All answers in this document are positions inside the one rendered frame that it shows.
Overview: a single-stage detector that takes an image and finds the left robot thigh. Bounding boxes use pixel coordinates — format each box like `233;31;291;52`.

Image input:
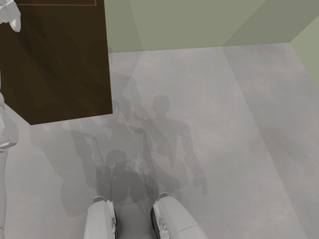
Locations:
84;200;116;239

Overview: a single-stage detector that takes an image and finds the cabinet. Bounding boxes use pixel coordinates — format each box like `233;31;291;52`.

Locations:
0;0;113;125

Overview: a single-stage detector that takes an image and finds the robot left upper arm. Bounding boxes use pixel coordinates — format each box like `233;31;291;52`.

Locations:
0;106;19;239

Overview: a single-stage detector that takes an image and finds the robot right foot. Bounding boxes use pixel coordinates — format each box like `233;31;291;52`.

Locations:
151;208;170;239

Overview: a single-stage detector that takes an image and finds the robot left hand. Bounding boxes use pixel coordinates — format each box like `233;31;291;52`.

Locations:
0;0;21;32

